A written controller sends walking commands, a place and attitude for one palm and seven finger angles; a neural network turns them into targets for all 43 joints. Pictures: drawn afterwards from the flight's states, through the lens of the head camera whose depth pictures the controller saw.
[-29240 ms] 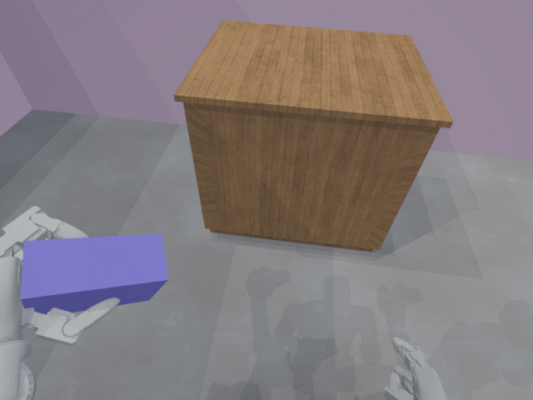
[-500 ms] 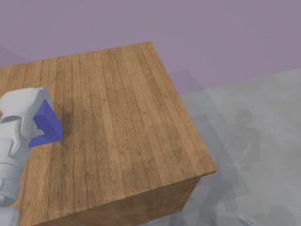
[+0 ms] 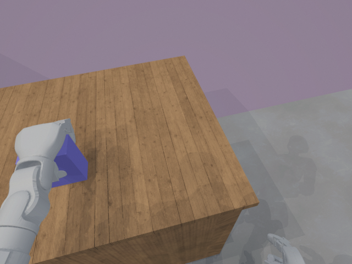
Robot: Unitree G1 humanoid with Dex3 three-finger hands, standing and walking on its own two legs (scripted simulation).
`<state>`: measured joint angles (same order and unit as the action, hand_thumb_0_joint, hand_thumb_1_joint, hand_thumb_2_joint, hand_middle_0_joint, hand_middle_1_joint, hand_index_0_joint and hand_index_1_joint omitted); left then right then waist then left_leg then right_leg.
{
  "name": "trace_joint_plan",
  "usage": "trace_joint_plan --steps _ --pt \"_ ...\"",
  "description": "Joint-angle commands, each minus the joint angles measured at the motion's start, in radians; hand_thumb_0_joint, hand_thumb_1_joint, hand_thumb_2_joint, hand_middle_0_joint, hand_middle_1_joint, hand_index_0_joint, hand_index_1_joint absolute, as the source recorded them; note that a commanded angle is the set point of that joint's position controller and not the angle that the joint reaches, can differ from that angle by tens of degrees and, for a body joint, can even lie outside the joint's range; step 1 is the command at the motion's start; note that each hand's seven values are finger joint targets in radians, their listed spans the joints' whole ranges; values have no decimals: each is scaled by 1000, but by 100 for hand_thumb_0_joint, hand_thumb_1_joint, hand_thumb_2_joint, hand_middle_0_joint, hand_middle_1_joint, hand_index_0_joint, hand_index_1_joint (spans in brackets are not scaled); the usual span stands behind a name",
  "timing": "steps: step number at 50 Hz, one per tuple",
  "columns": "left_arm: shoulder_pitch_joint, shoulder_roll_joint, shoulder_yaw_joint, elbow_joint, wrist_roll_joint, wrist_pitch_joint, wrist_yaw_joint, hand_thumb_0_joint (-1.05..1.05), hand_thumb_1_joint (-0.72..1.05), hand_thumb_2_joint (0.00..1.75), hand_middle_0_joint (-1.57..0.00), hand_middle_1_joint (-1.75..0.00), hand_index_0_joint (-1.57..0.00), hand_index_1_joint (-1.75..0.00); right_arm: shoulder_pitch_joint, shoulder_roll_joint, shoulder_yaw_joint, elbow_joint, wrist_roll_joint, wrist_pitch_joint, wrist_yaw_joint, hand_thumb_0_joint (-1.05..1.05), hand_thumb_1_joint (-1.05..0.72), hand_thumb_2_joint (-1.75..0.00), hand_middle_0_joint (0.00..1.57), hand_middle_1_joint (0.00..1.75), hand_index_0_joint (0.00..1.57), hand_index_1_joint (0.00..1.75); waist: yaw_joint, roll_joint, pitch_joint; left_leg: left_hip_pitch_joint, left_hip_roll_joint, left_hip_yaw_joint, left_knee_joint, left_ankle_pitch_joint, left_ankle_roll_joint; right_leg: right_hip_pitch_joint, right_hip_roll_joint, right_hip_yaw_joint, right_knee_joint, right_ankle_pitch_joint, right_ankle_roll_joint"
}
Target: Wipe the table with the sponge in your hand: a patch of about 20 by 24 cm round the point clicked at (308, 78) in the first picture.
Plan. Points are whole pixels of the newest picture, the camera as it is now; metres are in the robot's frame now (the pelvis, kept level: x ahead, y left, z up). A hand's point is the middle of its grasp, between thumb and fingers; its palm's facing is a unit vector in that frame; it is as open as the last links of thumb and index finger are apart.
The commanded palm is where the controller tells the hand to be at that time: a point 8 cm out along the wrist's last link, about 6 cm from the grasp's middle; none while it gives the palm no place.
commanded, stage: wipe back along the middle lane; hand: left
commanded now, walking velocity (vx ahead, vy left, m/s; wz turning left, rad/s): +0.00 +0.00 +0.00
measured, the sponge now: (61, 167) +0.31 +0.33 +0.03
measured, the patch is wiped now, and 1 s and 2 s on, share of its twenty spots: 0.35 0.60 0.65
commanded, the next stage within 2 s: slide across to the third lane in 0.64 s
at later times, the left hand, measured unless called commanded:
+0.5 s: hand (59, 169) +0.27 +0.29 +0.09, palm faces +0.03 -0.03 -1.00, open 9.9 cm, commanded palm +0.23 +0.27 +0.10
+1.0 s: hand (57, 187) +0.23 +0.27 +0.09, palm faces +0.06 -0.03 -1.00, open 9.9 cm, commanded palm +0.21 +0.24 +0.12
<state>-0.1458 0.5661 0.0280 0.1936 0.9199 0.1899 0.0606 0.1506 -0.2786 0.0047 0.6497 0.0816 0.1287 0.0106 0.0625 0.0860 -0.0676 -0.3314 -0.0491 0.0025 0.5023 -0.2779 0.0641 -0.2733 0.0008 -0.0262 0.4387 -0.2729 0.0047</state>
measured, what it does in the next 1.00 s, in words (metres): stands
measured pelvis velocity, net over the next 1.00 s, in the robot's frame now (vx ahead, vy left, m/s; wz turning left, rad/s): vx -0.01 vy -0.02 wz -0.01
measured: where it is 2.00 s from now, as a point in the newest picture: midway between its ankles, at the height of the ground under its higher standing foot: outside the picture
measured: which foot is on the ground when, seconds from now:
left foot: down 0.00-1.00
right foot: down 0.00-1.00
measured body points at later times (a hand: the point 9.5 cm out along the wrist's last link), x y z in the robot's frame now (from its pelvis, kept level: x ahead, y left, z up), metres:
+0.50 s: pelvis +0.00 -0.02 +0.00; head +0.03 -0.05 +0.45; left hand +0.27 +0.28 +0.14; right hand +0.20 -0.25 -0.11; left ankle -0.02 +0.07 -0.74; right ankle -0.04 -0.13 -0.74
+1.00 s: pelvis -0.01 -0.02 +0.00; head +0.01 -0.05 +0.45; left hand +0.23 +0.27 +0.14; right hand +0.21 -0.24 -0.10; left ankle -0.02 +0.07 -0.74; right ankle -0.04 -0.13 -0.74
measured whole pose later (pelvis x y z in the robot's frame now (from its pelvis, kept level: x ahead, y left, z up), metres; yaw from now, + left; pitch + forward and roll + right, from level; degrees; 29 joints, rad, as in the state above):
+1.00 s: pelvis -0.01 -0.02 +0.00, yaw +0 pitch +4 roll -1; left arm 0.17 0.51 0.01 -0.19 0.92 0.30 0.09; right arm 0.09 -0.28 0.00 0.64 0.06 0.07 -0.03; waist 0.11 0.09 -0.05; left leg -0.32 -0.03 0.00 0.54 -0.30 0.04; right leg -0.27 0.02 -0.02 0.50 -0.30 -0.02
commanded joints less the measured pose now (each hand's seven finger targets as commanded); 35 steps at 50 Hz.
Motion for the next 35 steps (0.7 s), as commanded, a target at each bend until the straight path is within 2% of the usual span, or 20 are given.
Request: trace_joint_plan --steps 1,3,4,7,8,9,11,13,14,15,16,18,21,23,24,27,28,29,31,35 --pt "-8 106 -9 -67 -32 10 -49 0 10 130 -120 -160 -120 -160 -99 -133 -40 -140 -5 -48 -9 0 -90 -90 20 30 20 30 -6 -117 -151 135 44 -76 -48 400 -57 56 32 -4 -22 286 -61" --pt "-3 132 22 -91 -31 21 -48 0 10 130 -120 -160 -120 -160 -117 -135 -37 -139 -5 -50 -12 0 -90 -90 20 30 20 30 2 -107 -139 136 43 -78 -56 383 -52 62 35 12 -25 284 -68" --pt "19 86 -23 -95 -32 26 -51 0 10 130 -120 -160 -120 -160 -110 -128 -34 -148 -5 -52 -11 0 -90 -90 20 30 20 30 1 -107 -139 134 40 -75 -54 381 -50 65 34 -5 -24 276 -64" --pt "60 79 -28 -117 -26 24 -51 0 10 130 -120 -160 -120 -160 -114 -123 -33 -149 -6 -60 -7 0 -90 -90 20 30 20 30 5 -85 -142 143 40 -75 -48 413 -54 73 31 0 -21 299 -63" --pt "88 95 0 -135 -26 24 -51 0 10 130 -120 -160 -120 -160 -133 -122 -31 -151 -6 -64 -5 0 -90 -90 20 30 20 30 14 -81 -151 148 42 -79 -50 419 -50 84 35 14 -17 309 -70" --pt "107 54 -44 -149 -28 25 -55 0 10 130 -120 -160 -120 -160 -124 -119 -30 -158 -7 -68 -5 0 -90 -90 20 30 20 30 9 -88 -149 146 39 -73 -44 423 -48 89 32 1 -15 319 -66" --pt "108 50 -47 -154 -26 27 -54 0 10 130 -120 -160 -120 -160 -122 -119 -33 -153 -8 -70 -2 0 -90 -90 20 30 20 30 3 -97 -132 138 41 -72 -43 413 -49 75 30 5 -18 319 -62" --pt "146 77 -8 -190 -30 30 -51 0 10 130 -120 -160 -120 -160 -151 -120 -30 -159 -9 -74 -2 0 -90 -90 20 30 20 30 18 -97 -147 138 38 -74 -44 406 -41 98 33 26 -13 336 -69" --pt "157 49 -37 -207 -34 34 -51 0 10 130 -120 -160 -120 -160 -137 -116 -30 -166 -12 -76 -3 0 -90 -90 20 30 20 30 15 -103 -144 134 36 -69 -41 402 -39 103 28 9 -12 342 -64" --pt "162 73 -15 -192 -34 35 -48 0 10 130 -120 -160 -120 -160 -134 -116 -30 -159 -9 -76 -4 0 -90 -90 20 30 20 30 13 -118 -122 124 35 -67 -40 393 -39 96 27 17 -14 343 -62" --pt "157 54 -30 -204 -38 37 -49 0 10 130 -120 -160 -120 -160 -136 -118 -29 -162 -12 -74 -6 0 -90 -90 20 30 20 30 11 -121 -128 121 34 -65 -44 386 -37 102 25 12 -14 348 -59" --pt "166 108 28 -217 -39 45 -46 0 10 130 -120 -160 -120 -160 -164 -122 -27 -159 -11 -75 -11 0 -90 -90 20 30 20 30 22 -118 -114 116 29 -62 -47 354 -29 108 29 39 -18 350 -67" --pt "201 101 22 -209 -43 46 -47 0 10 130 -120 -160 -120 -160 -142 -119 -26 -157 -12 -76 -17 0 -90 -90 20 30 20 30 19 -144 -112 102 25 -51 -41 353 -28 119 22 26 -13 368 -55" --pt "240 93 27 -260 -39 45 -47 0 10 130 -120 -160 -120 -160 -174 -115 -26 -169 -12 -82 -12 0 -90 -90 20 30 20 30 32 -104 -119 117 24 -56 -37 373 -26 123 25 47 -6 386 -65" --pt "261 64 -4 -279 -38 42 -47 0 10 130 -120 -160 -120 -160 -149 -111 -27 -173 -14 -85 -11 0 -90 -90 20 30 20 30 27 -95 -138 124 24 -49 -25 400 -26 129 21 29 0 406 -61" --pt "362 83 34 -292 -53 31 -36 0 10 130 -120 -160 -120 -160 -143 -109 -32 -169 -14 -93 -7 0 -90 -90 20 30 20 30 35 -131 -137 109 23 -47 -12 406 -30 143 17 41 12 457 -53" --pt "381 102 62 -328 -56 34 -34 0 10 130 -120 -160 -120 -160 -174 -113 -28 -175 -14 -95 -5 0 -90 -90 20 30 20 30 43 -108 -149 114 20 -50 -10 412 -27 156 21 67 17 485 -62" --pt "392 78 37 -339 -60 40 -35 0 10 130 -120 -160 -120 -160 -155 -107 -27 -180 -16 -93 -6 0 -90 -90 20 30 20 30 38 -129 -134 99 22 -45 -10 401 -26 153 14 41 18 473 -54" --pt "404 76 44 -355 -61 38 -28 0 10 130 -120 -160 -120 -160 -156 -109 -32 -177 -17 -94 -8 0 -90 -90 20 30 20 30 37 -133 -129 95 23 -42 -4 401 -28 138 12 46 20 476 -51" --pt "485 121 103 -399 -65 43 -6 0 10 130 -120 -160 -120 -160 -162 -108 -33 -179 -19 -101 -12 0 -90 -90 20 30 20 30 57 -144 -107 77 22 -46 7 375 -31 128 10 64 27 460 -54"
